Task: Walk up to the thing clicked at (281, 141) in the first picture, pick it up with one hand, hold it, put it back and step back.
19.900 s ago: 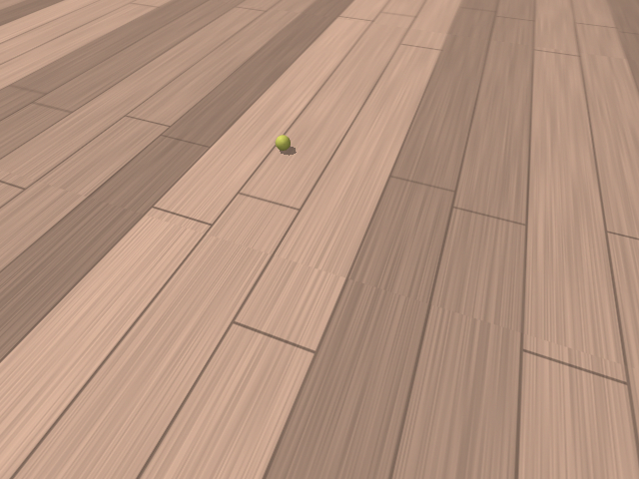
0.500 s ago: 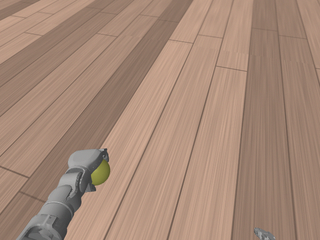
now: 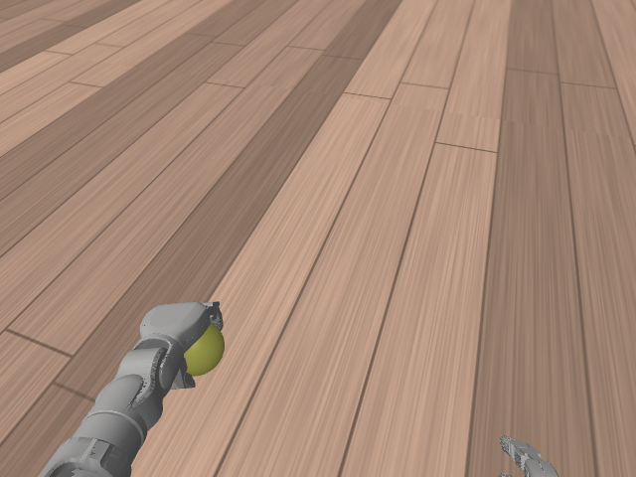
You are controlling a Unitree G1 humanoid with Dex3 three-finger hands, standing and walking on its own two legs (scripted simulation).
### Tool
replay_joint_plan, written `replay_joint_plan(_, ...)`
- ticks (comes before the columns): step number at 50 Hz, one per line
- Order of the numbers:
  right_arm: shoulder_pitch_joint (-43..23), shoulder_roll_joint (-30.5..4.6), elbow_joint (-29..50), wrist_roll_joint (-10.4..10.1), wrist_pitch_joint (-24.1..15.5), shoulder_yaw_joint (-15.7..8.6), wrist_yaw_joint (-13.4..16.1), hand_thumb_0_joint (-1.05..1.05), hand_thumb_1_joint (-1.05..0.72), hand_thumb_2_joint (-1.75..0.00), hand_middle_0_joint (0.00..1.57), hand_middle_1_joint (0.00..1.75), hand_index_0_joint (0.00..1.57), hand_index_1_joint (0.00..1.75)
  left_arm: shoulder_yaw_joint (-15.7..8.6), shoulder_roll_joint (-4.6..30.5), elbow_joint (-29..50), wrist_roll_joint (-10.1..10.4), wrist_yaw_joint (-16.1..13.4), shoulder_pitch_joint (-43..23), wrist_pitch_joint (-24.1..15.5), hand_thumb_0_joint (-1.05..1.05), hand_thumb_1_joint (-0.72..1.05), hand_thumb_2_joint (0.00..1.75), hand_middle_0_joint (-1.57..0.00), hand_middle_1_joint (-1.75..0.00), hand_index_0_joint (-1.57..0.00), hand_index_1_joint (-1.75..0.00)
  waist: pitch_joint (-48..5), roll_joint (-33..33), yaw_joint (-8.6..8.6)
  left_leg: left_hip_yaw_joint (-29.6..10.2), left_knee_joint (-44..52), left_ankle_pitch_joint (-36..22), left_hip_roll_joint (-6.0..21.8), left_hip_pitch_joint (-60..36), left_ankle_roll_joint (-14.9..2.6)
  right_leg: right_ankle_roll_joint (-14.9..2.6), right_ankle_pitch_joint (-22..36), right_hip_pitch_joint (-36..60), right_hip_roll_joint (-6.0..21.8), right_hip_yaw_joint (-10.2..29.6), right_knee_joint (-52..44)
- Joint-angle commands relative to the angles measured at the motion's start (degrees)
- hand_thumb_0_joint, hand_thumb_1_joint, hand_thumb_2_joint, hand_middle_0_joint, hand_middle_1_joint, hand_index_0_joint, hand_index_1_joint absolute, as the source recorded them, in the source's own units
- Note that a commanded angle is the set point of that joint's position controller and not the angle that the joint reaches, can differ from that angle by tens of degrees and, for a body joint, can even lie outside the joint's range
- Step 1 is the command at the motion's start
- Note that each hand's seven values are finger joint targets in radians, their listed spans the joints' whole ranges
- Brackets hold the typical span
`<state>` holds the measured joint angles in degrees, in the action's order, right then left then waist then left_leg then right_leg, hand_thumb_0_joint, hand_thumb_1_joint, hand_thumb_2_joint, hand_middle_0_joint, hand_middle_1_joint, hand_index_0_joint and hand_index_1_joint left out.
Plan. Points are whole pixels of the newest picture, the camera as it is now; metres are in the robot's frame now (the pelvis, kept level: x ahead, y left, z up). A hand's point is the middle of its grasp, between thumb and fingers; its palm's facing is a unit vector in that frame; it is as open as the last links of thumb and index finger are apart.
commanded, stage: hold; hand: left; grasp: from above
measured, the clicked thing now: (196, 347) +0.31 +0.22 -0.06
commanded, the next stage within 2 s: crouch in 0.88 s
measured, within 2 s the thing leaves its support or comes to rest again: neither
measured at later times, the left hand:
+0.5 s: hand (182, 363) +0.27 +0.22 -0.03, palm faces -0.45 -0.06 -0.89, open 10.6 cm
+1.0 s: hand (180, 359) +0.28 +0.22 -0.04, palm faces -0.46 -0.06 -0.89, open 10.6 cm
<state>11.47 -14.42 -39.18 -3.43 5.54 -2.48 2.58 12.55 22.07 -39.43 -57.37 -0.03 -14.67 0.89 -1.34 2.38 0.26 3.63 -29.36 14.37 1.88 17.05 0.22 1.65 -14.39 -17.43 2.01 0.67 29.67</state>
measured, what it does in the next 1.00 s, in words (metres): stands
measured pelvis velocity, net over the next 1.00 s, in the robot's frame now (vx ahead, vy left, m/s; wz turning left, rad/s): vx -0.01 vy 0.00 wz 0.00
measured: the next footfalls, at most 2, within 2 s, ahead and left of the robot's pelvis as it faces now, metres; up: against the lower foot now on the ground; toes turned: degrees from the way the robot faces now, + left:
none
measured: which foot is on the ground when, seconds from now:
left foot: down 0.00-1.00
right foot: down 0.00-1.00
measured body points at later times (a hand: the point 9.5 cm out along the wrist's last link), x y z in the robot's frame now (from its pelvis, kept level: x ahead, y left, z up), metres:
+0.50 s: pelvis -0.01 +0.00 +0.00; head -0.01 -0.03 +0.45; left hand +0.29 +0.22 +0.02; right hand +0.14 -0.25 -0.11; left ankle +0.01 +0.12 -0.74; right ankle +0.01 -0.14 -0.74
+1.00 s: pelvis -0.01 +0.00 +0.00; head +0.00 -0.02 +0.45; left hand +0.30 +0.23 +0.02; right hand +0.15 -0.25 -0.11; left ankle +0.01 +0.12 -0.74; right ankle +0.01 -0.14 -0.74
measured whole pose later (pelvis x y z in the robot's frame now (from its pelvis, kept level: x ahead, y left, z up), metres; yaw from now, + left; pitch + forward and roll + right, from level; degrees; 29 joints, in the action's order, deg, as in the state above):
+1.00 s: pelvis -0.01 +0.00 +0.00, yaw +0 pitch +0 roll +0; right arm 9.9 -13.9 -39.2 -3.9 4.7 -1.7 3.6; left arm 12.6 23.0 -35.4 -56.8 2.4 -13.1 0.2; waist 0.0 2.5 1.1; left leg 3.7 -26.1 12.4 1.7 14.1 0.3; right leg 1.5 -12.7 -14.8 2.1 0.8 27.0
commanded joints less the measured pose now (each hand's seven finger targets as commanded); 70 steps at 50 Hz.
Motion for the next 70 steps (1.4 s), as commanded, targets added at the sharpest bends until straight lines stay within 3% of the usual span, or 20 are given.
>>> replay_joint_plan(1, -4.49, -7.86, 7.72, 0.3, -2.21, -2.32, 0.42, 0.0, -0.9, -0.9, 0.2, 0.3, 0.2, 0.3, -6.01, 12.47, 11.46, 0.21, -2.09, -18.91, 0.0, 0.0, 0.42, 1.0, -0.75, -1.01, -0.79, -0.97, -13.13, -1.3, -0.2, -0.54, 3.64, -10.68, -2.26, -7.42, -0.93, -1.7, 8.78, 3.18, -2.98, -1.15, -4.85)
replay_joint_plan(9, -6.14, -7.49, 8.37, 0.1, -2.49, -1.74, 0.73, 0.0, -0.9, -0.9, 0.2, 0.3, 0.2, 0.3, -5.25, 12.0, 13.89, 0.58, -1.04, -19.62, -0.45, 0.0, 0.4, 0.97, -0.75, -1.0, -0.78, -0.97, -12.45, -1.5, 0.01, -0.67, 4.87, -8.59, -2.3, -8.21, -1.01, -1.71, 6.63, 3.49, -2.83, -1.06, -5.88)
replay_joint_plan(11, -5.98, -7.82, 8.17, 0.03, -2.48, -1.92, 0.89, 0.0, -0.9, -0.9, 0.2, 0.3, 0.2, 0.3, -7.26, 13.74, 13.42, 0.69, -1.07, -18.29, -0.52, 0.0, 0.4, 0.98, -0.75, -0.98, -0.78, -0.95, -12.32, -1.25, 0.54, -0.79, 5.3, -7.35, -2.24, -8.17, -1.01, -1.77, 5.32, 3.68, -2.82, -1.06, -6.3)
replay_joint_plan(13, -6.39, -7.31, 8.03, 0.19, -2.63, -1.6, 0.91, 0.0, -0.9, -0.9, 0.2, 0.3, 0.2, 0.3, -4.74, 11.67, 15.09, 0.49, -0.5, -20.79, -0.69, 0.0, 0.38, 0.95, -0.72, -1.0, -0.76, -0.96, -12.56, -0.81, -0.2, -0.85, 5.45, -7.54, -2.09, -8.83, -0.91, -1.84, 5.59, 2.95, -2.95, -1.08, -6.12)
replay_joint_plan(17, -6.81, -7.51, 8.3, -0.04, -2.94, -1.61, 1.06, 0.0, -0.9, -0.9, 0.2, 0.3, 0.2, 0.3, -7.01, 13.47, 15.53, 0.83, -0.34, -18.97, -0.55, 0.0, 0.37, 0.95, -0.7, -1.03, -0.74, -0.98, -12.56, -0.65, 0.8, -0.7, 5.96, -6.99, -2.14, -8.98, -0.86, -1.88, 4.66, 3.69, -2.9, -1.04, -6.66)
replay_joint_plan(19, -7.08, -7.25, 8.42, 0.05, -3.07, -1.35, 1.05, 0.0, -0.9, -0.9, 0.2, 0.3, 0.2, 0.3, -4.48, 11.1, 15.12, 0.88, 0.05, -19.25, -0.42, 0.0, 0.39, 0.96, -0.72, -1.02, -0.77, -0.98, -11.49, -1.56, 0.01, -1.11, 6.16, -6.75, -1.81, -8.8, -0.8, -1.88, 4.73, 2.95, -3.05, -1.17, -6.43)
replay_joint_plan(20, -7.28, -7.29, 8.41, -0.06, -3.12, -1.32, 1.09, 0.0, -0.9, -0.9, 0.2, 0.3, 0.2, 0.3, -4.97, 11.62, 14.15, 0.84, 0.05, -19.06, -0.43, 0.0, 0.39, 0.95, -0.73, -1.0, -0.77, -0.96, -10.87, -1.86, 0.15, -1.04, 6.31, -6.37, -1.88, -8.48, -0.88, -1.87, 4.18, 3.09, -3.0, -1.18, -6.78)
replay_joint_plan(21, -7.28, -7.29, 8.36, -0.13, -3.19, -1.33, 1.16, 0.0, -0.9, -0.9, 0.2, 0.3, 0.2, 0.3, -6.04, 12.22, 13.24, 0.9, -0.03, -16.94, -0.37, 0.0, 0.37, 0.94, -0.71, -1.01, -0.75, -0.96, -10.58, -2.32, 0.66, -0.82, 6.11, -6.6, -2.18, -8.03, -0.94, -1.78, 4.22, 3.31, -2.86, -1.07, -6.9)
replay_joint_plan(32, -7.58, -6.87, 7.93, -0.07, -3.37, -1.24, 1.34, 0.0, -0.91, -0.9, 0.2, 0.3, 0.2, 0.3, -6.25, 12.78, 17.01, 0.36, -0.77, -19.46, -0.57, 0.0, 0.4, 0.98, -0.74, -1.02, -0.78, -0.98, -14.1, -0.99, 0.87, -0.33, 5.57, -9.15, -2.5, -10.04, -1.0, -1.68, 6.66, 4.46, -2.71, -0.91, -6.8)
replay_joint_plan(35, -7.74, -6.83, 7.56, -0.14, -3.23, -1.25, 1.31, 0.0, -0.9, -0.9, 0.2, 0.3, 0.2, 0.3, -6.8, 12.94, 14.56, 0.38, -1.04, -17.55, 0.0, 0.0, 0.4, 0.98, -0.74, -1.0, -0.78, -0.97, -12.05, -0.61, 0.91, -0.47, 6.17, -8.57, -2.28, -9.12, -0.74, -1.93, 6.07, 4.24, -2.94, -1.12, -6.75)
replay_joint_plan(39, -7.48, -6.94, 7.74, -0.18, -3.19, -1.44, 1.27, 0.0, -0.91, -0.9, 0.2, 0.3, 0.2, 0.3, -6.52, 12.83, 15.07, 0.37, 0.02, -16.51, -0.08, 0.0, 0.37, 0.97, -0.72, -0.99, -0.76, -0.96, -12.45, -1.59, 1.08, -0.74, 6.16, -9.85, -2.16, -9.66, -0.88, -1.94, 7.2, 4.96, -2.95, -1.18, -6.71)
replay_joint_plan(41, -7.19, -6.84, 7.81, -0.18, -3.26, -1.45, 1.28, 0.0, -0.91, -0.9, 0.2, 0.3, 0.2, 0.3, -4.95, 11.67, 16.25, 0.61, 0.5, -18.47, -0.35, 0.0, 0.37, 0.98, -0.73, -1.0, -0.76, -0.96, -13.26, -1.89, 0.44, -0.65, 5.66, -11.62, -2.25, -10.13, -1.03, -1.78, 9.23, 4.91, -2.92, -1.1, -6.52)
replay_joint_plan(44, -6.73, -7.01, 7.62, -0.1, -3.22, -1.44, 1.31, 0.0, -0.91, -0.9, 0.2, 0.3, 0.2, 0.3, -5.9, 12.37, 14.68, 0.97, 0.16, -18.06, -0.73, 0.0, 0.36, 0.98, -0.72, -1.0, -0.75, -0.97, -11.97, -1.04, 0.27, -0.77, 6.09, -10.18, -2.15, -9.53, -0.83, -1.95, 7.93, 4.36, -3.01, -1.12, -6.71)
replay_joint_plan(46, -7.07, -6.89, 8.11, -0.18, -3.21, -1.57, 1.24, 0.0, -0.91, -0.9, 0.2, 0.3, 0.2, 0.3, -4.9, 11.52, 16.23, 0.58, 0.24, -17.89, -0.98, 0.0, 0.37, 0.97, -0.73, -1.0, -0.76, -0.97, -13.12, -0.46, 0.73, -0.95, 6.12, -11.71, -2.02, -10.5, -0.65, -2.17, 8.98, 4.62, -3.06, -1.33, -6.23)
replay_joint_plan(48, -6.66, -7.21, 7.98, -0.2, -3.0, -1.75, 1.22, 0.0, -0.9, -0.9, 0.2, 0.3, 0.2, 0.3, -6.92, 13.17, 15.89, 0.84, 0.0, -16.61, -1.05, 0.0, 0.37, 0.97, -0.73, -1.0, -0.76, -0.97, -13.31, -0.84, 1.05, -0.99, 5.95, -12.99, -2.0, -10.33, -0.64, -2.12, 10.18, 5.45, -3.08, -1.4, -6.14)
replay_joint_plan(49, -6.84, -7.02, 8.15, -0.14, -2.98, -1.66, 1.16, 0.0, -0.93, -0.91, 0.2, 0.3, 0.2, 0.3, -5.73, 12.34, 17.22, 0.71, -0.05, -17.55, -1.19, 0.0, 0.41, 0.9, -0.74, -1.04, -0.8, -0.98, -13.91, 0.04, 0.71, -0.9, 5.83, -13.35, -2.09, -11.12, -0.62, -2.2, 10.58, 5.55, -2.96, -1.28, -6.05)
replay_joint_plan(50, -6.83, -7.02, 8.12, -0.11, -2.87, -1.77, 1.23, 0.0, -0.88, -0.9, 0.2, 0.3, 0.2, 0.3, -6.11, 12.8, 17.64, 0.5, -0.25, -17.88, -1.26, 0.0, 0.33, 0.9, -0.66, -1.01, -0.72, -0.95, -14.34, 0.0, 0.78, -0.84, 5.65, -13.81, -2.08, -11.4, -0.63, -2.08, 10.88, 5.55, -2.99, -1.39, -6.19)
replay_joint_plan(56, -6.3, -7.03, 7.53, 0.0, -2.37, -1.86, 1.01, 0.0, -0.89, -0.9, 0.2, 0.3, 0.2, 0.3, -5.56, 10.44, 11.44, -0.75, -3.14, -13.65, -1.17, 0.0, 0.32, 0.89, -0.68, -0.96, -0.72, -0.92, -10.16, -4.5, -0.26, -0.61, 4.88, -11.43, -2.5, -8.41, -0.97, -1.67, 9.14, 3.29, -2.73, -1.42, -6.38)
replay_joint_plan(61, -4.42, -7.36, 5.95, 0.59, -1.79, -2.5, 0.4, 0.0, -0.89, -0.9, 0.2, 0.3, 0.2, 0.3, -5.2, 9.31, 5.82, -2.83, -7.82, -16.15, -2.08, 0.0, 0.32, 0.9, -0.71, -0.91, -0.74, -0.88, -10.09, -4.15, -1.51, -0.8, 2.48, -10.94, -2.75, -6.04, -0.71, -1.75, 9.12, -0.18, -2.43, -1.31, -4.0)
replay_joint_plan(70, 2.08, -8.52, 1.94, 2.94, -2.77, -4.4, -1.48, 0.0, -0.89, -0.9, 0.2, 0.3, 0.2, 0.3, -5.6, 8.06, -7.92, -7.42, -17.56, -26.0, -4.45, 0.0, 0.38, 0.9, -0.74, -0.94, -0.78, -0.9, -18.16, -1.43, -4.38, -1.6, -15.95, -8.07, -2.1, 9.65, 0.25, -2.36, 6.82, -17.67, -2.67, -1.4, 12.25)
